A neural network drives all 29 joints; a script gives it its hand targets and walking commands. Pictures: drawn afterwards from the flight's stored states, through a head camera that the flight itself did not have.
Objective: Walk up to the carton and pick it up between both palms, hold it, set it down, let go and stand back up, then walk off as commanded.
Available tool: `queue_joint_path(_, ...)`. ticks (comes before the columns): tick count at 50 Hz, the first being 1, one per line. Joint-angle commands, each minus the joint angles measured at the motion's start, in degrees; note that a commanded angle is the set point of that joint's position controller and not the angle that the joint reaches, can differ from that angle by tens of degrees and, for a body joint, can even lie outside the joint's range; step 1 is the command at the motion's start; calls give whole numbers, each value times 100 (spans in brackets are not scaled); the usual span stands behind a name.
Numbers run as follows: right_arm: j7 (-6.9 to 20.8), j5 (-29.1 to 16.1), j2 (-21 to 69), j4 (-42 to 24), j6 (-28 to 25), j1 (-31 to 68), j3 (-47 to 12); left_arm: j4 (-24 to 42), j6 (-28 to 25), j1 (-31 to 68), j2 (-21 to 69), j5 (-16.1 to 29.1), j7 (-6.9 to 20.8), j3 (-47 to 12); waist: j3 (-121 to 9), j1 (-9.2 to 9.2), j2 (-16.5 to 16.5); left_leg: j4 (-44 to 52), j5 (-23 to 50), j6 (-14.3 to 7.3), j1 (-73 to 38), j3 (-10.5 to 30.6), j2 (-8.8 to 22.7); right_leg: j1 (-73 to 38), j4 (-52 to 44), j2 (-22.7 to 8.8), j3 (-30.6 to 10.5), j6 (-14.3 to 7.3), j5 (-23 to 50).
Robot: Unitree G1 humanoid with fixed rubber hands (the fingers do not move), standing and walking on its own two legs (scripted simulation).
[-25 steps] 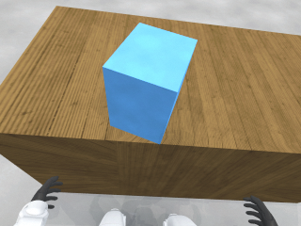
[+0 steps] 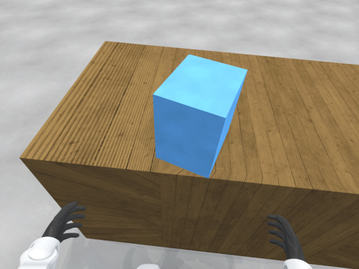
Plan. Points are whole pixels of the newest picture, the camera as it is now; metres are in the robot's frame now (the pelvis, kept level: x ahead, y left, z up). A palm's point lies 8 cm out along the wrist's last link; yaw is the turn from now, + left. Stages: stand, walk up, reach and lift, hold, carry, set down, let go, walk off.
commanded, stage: reach and lift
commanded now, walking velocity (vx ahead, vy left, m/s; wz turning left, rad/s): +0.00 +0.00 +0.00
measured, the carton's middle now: (198, 116) +0.49 +0.00 +0.07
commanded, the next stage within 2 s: none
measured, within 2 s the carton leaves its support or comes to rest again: neither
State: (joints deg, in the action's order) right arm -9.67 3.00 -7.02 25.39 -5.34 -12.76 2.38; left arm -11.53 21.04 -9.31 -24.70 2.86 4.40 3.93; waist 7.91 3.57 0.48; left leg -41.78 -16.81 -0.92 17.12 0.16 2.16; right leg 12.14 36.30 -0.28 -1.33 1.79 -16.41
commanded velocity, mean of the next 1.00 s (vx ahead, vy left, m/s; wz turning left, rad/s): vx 0.00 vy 0.00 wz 0.00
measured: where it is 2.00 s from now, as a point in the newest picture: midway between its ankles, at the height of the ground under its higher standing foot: outside the picture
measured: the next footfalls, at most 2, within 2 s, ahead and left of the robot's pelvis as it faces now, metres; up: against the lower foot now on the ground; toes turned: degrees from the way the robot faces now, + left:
none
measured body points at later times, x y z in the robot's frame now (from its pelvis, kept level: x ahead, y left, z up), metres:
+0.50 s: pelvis -0.01 -0.02 +0.01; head -0.04 +0.02 +0.45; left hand +0.20 +0.27 +0.02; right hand +0.19 -0.19 +0.03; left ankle +0.04 +0.08 -0.72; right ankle +0.05 -0.16 -0.72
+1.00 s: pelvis +0.00 +0.00 +0.01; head -0.01 +0.05 +0.46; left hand +0.23 +0.27 +0.08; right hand +0.23 -0.12 +0.07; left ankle +0.04 +0.08 -0.72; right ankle +0.02 -0.16 -0.72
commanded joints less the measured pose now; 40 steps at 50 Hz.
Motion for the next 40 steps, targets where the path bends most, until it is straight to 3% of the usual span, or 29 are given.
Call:
queue_joint_path(1, -296, -498, -383, -2303, 484, -266, -56, 968, -164, 135, -764, 161, 308, 154, -234, -54, -1170, 3443, -2043, -610, 2162, -559, 585, -3826, -315, 658, 392, 40, 345)
queue_joint_path(5, -462, -565, -84, -2842, 895, -252, -319, 960, -304, 358, -897, 334, 454, 231, -176, -51, -983, 3418, -2120, -741, 2516, -580, 616, -4011, -304, 612, 206, 57, 74)
queue_joint_path(8, -572, -599, 55, -3080, 1204, -148, -471, 956, -333, 654, -1087, 485, 546, 249, -49, -71, -836, 3212, -1985, -661, 2068, -632, 483, -3429, -643, 443, 24, -45, -473)
queue_joint_path(10, -737, -654, 299, -3447, 1328, -212, -612, 1101, -384, 922, -1330, 603, 622, 361, -120, -67, -396, 2716, -1466, -607, 1456, -670, 291, -2628, -1001, 125, -238, -151, -961)
queue_joint_path(11, -840, -745, 430, -3720, 1358, -147, -689, 1284, -421, 1191, -1584, 758, 659, 375, -104, -60, -99, 2304, -1085, -493, 733, -720, 75, -1719, -1412, -161, -417, -226, -1436)
queue_joint_path(12, -979, -913, 677, -3983, 1439, -401, -897, 1333, -423, 1217, -1826, 822, 748, 494, -103, 24, 549, 1573, -363, -391, -462, -791, -318, -579, -1961, -613, -824, -422, -2081)
queue_joint_path(13, -1132, -1030, 881, -4158, 1542, -802, -1070, 1525, -397, 1433, -2099, 882, 809, 605, -58, -61, 1221, 835, 298, -268, -2011, -758, -674, 955, -2526, -1102, -1183, -542, -2663)
queue_joint_path(14, -1257, -1216, 940, -4554, 1580, -779, -1141, 1834, -370, 1841, -2259, 982, 829, 603, -123, -99, 1471, 315, 716, -213, -3270, -587, -774, 2335, -2886, -1440, -1519, -642, -3077)
queue_joint_path(15, -1353, -1263, 986, -4626, 1663, -863, -1158, 1915, -277, 1906, -2225, 1066, 831, 514, -249, -111, 1530, 139, 877, -181, -3822, -549, -784, 2972, -3007, -1494, -1533, -689, -3101)
queue_joint_path(19, -1490, -1215, 1067, -4652, 2024, -549, -1072, 1912, 10, 1669, -2268, 903, 784, 615, -3, 115, 434, 858, 119, -61, -2680, -553, -394, 2128, -2638, -1164, -1061, -745, -2726)
queue_joint_path(20, -1481, -1225, 895, -4738, 2115, -510, -1031, 1939, 111, 1592, -2192, 899, 788, 568, 90, 76, 145, 1185, -265, -66, -2387, -466, -196, 1636, -2411, -980, -849, -686, -2416)
queue_joint_path(21, -1486, -1140, 819, -4830, 2128, -535, -979, 1805, 167, 1330, -2125, 846, 777, 540, 127, 87, -383, 1599, -678, -115, -1682, -436, -4, 696, -2098, -694, -561, -533, -1720)
queue_joint_path(23, -1336, -1195, 491, -4988, 2169, -6, -760, 2039, 104, 1273, -1756, 899, 729, 264, -189, 166, -1921, 3128, -2464, -513, 1174, -158, 782, -2526, -659, 340, 162, -91, -75)
queue_joint_path(24, -1301, -1226, 369, -4871, 2158, -5, -728, 1922, -1, 1042, -1560, 818, 726, 379, -73, 207, -2238, 3459, -2491, -623, 2428, -103, 956, -3731, -259, 482, 165, -55, 554)
queue_joint_path(25, -1287, -1249, 355, -5193, 2074, 144, -815, 2046, -204, 978, -1469, 895, 752, 355, -238, 166, -2105, 3490, -2507, -700, 2893, -83, 1013, -4207, -128, 476, 96, -17, 735)
queue_joint_path(26, -1275, -1198, 415, -5278, 2035, -267, -888, 2160, -342, 588, -1457, 786, 777, 439, -266, 151, -1861, 3354, -2119, -703, 2689, -99, 903, -4268, -226, 374, 42, -2, 866)
queue_joint_path(29, -1306, -1228, 845, -5505, 1972, -671, -1063, 2421, -613, 657, -1821, 919, 844, 534, -403, 194, -1424, 2803, -1542, -509, 1323, -210, 523, -3050, -643, 151, -17, -83, 329)
queue_joint_path(32, -1463, -1268, 1183, -5472, 2015, -873, -1334, 2768, -665, 541, -1895, 1143, 894, 478, -312, 156, -1038, 2347, -618, -237, -36, -290, 300, -1957, -1214, -103, -183, -86, 311)
queue_joint_path(34, -1579, -1231, 1277, -5264, 2015, -1076, -1427, 2507, -561, 317, -1891, 1044, 989, 580, -54, 169, -651, 2048, -198, -92, -966, -344, 127, -1007, -1719, -326, -322, -139, -35)
queue_joint_path(38, -1817, -1184, 1413, -5691, 1761, -916, -1456, 2903, -504, 424, -1981, 1098, 1038, 635, -251, 233, -686, 1997, 22, 62, -1448, -330, 156, -610, -1890, -335, -233, -135, 41)
queue_joint_path(40, -1888, -1135, 1442, -5771, 1671, -1079, -1415, 3136, -579, 394, -1980, 1165, 1016, 634, -232, 178, -727, 1994, 9, 73, -1327, -257, 229, -654, -1841, -309, -206, -150, 44)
